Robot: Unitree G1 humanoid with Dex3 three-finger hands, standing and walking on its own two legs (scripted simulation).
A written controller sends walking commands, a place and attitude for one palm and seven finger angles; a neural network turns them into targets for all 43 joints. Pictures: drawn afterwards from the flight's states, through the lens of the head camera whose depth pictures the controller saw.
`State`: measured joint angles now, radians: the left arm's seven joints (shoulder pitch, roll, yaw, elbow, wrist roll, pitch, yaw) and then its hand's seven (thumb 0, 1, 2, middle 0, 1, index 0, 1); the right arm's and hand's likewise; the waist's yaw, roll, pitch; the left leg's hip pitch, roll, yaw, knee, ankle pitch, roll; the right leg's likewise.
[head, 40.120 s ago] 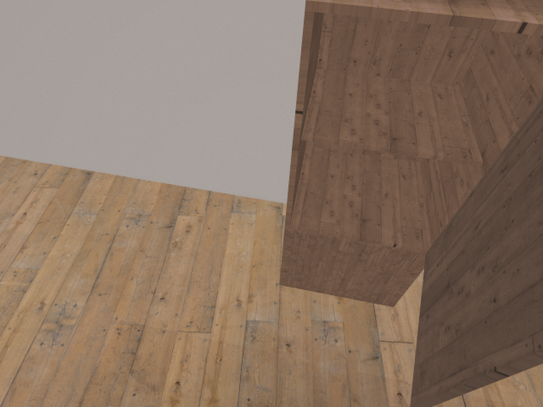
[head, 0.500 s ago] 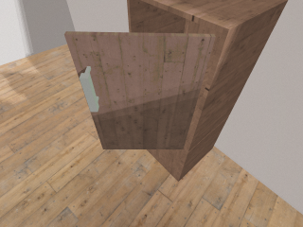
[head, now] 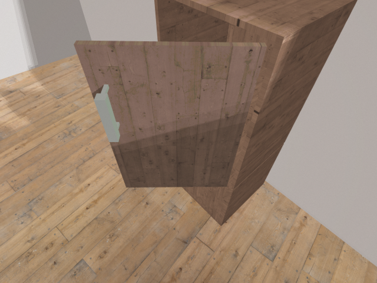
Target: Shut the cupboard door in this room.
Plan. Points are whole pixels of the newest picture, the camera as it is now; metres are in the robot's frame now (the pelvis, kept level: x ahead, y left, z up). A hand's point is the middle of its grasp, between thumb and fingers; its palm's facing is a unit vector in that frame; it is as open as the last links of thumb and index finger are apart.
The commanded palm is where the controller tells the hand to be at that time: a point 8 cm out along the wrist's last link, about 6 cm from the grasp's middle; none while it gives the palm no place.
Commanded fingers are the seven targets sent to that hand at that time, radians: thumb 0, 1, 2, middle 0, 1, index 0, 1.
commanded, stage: look again from close up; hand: left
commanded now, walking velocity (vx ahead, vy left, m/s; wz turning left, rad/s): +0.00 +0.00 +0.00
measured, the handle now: (110, 113) +0.49 +0.23 +0.08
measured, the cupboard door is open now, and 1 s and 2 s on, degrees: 49 49 49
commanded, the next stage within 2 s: shuffle to correct the standing spot in 0.02 s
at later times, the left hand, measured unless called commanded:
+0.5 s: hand out of the picture -0.01 +0.17 -0.19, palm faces +0.12 -0.98 -0.15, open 7.4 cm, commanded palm none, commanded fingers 0.00 0.90 0.90 -0.20 -0.30 -0.20 -0.30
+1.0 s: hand out of the picture +0.12 +0.19 -0.18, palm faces +0.10 -0.97 -0.22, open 7.4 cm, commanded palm none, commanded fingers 0.00 0.90 0.90 -0.20 -0.30 -0.20 -0.30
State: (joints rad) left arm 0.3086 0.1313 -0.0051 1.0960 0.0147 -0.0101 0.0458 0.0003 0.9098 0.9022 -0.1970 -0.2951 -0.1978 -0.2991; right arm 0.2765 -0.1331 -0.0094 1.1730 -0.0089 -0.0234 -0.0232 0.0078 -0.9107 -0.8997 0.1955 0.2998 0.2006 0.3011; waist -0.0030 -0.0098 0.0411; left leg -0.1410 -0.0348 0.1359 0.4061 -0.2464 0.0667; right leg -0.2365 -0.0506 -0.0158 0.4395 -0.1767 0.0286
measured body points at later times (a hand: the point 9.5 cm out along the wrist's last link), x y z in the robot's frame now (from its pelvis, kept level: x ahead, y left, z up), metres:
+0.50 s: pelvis +0.05 +0.01 -0.01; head +0.07 +0.03 +0.44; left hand -0.01 +0.22 -0.18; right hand +0.03 -0.21 -0.16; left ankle -0.01 +0.07 -0.74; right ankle +0.04 -0.14 -0.74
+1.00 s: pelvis +0.07 +0.00 -0.01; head +0.10 +0.01 +0.44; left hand +0.11 +0.24 -0.17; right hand +0.09 -0.22 -0.17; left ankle +0.01 +0.09 -0.74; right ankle +0.10 -0.12 -0.74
